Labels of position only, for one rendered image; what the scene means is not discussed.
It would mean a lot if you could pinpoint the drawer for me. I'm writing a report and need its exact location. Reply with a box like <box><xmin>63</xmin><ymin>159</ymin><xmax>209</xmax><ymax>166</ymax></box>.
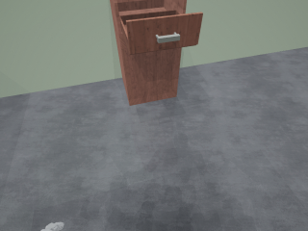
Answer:
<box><xmin>119</xmin><ymin>10</ymin><xmax>203</xmax><ymax>55</ymax></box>

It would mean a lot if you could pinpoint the handle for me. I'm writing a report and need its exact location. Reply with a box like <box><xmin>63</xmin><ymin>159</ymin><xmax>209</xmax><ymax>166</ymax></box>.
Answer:
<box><xmin>156</xmin><ymin>32</ymin><xmax>181</xmax><ymax>43</ymax></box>

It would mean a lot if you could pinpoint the cabinet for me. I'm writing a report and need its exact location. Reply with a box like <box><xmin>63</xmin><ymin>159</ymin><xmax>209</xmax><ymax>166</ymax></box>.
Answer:
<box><xmin>110</xmin><ymin>0</ymin><xmax>187</xmax><ymax>106</ymax></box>

